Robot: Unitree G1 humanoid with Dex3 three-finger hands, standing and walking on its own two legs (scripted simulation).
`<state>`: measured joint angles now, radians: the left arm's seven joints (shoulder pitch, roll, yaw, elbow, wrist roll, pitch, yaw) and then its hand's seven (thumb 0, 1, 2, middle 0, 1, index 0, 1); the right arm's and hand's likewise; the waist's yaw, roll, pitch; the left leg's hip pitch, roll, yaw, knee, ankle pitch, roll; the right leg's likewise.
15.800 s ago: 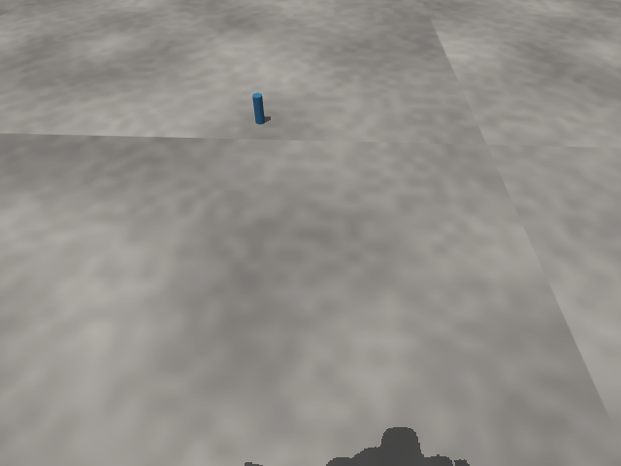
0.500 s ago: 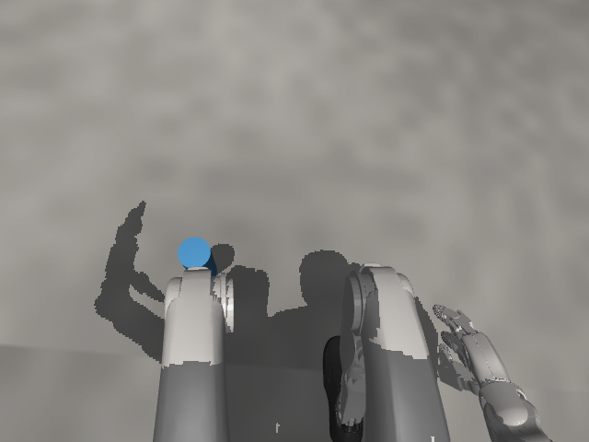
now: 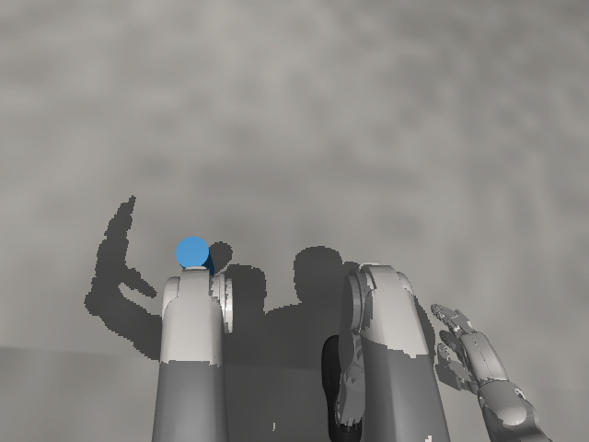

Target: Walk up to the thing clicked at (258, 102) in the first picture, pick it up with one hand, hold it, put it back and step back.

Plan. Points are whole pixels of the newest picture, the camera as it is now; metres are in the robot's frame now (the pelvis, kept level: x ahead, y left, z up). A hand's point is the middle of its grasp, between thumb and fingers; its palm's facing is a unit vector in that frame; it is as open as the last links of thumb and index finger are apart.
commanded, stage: go down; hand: left
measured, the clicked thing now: (197, 262) +0.37 +0.16 -0.27
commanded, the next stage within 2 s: none
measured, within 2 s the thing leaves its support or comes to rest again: neither
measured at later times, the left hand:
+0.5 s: hand out of the picture +0.32 +0.36 +0.01, palm faces -0.08 -0.99 -0.08, open 17.3 cm
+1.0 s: hand out of the picture +0.33 +0.36 +0.01, palm faces -0.07 -0.99 -0.08, open 17.4 cm
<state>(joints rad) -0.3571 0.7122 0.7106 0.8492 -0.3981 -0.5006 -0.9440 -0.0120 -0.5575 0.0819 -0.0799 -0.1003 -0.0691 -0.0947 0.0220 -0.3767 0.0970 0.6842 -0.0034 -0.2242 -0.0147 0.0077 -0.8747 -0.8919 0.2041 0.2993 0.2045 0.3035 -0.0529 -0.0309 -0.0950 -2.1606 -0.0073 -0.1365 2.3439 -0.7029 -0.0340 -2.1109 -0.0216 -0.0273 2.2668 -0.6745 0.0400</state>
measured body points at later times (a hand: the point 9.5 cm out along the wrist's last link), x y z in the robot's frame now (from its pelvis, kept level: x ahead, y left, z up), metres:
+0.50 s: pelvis +0.00 +0.00 +0.00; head +0.19 +0.06 +0.40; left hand +0.32 +0.41 +0.02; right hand +0.21 -0.27 -0.09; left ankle +0.08 +0.13 -0.32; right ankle +0.11 -0.14 -0.32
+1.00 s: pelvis +0.00 +0.00 +0.00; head +0.19 +0.06 +0.40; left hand +0.32 +0.41 +0.02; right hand +0.21 -0.27 -0.09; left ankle +0.08 +0.13 -0.32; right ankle +0.11 -0.14 -0.32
